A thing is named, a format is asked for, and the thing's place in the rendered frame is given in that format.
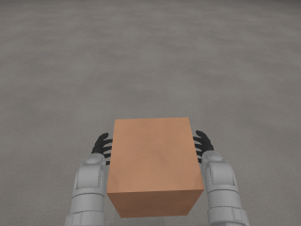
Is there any robot right forearm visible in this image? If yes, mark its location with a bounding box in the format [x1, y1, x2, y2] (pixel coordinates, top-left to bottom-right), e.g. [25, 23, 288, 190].
[201, 150, 250, 226]

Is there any right robot hand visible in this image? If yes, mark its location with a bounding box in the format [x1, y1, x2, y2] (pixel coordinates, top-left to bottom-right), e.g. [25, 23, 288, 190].
[193, 130, 214, 164]

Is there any carton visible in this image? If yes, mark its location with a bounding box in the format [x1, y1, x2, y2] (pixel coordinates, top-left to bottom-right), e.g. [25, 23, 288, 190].
[106, 117, 204, 218]

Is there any robot left forearm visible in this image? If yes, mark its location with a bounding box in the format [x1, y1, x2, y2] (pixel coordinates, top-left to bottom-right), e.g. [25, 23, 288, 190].
[64, 153, 107, 226]

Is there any left robot hand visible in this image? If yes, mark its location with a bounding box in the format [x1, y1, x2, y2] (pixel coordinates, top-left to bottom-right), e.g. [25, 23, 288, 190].
[91, 133, 113, 166]

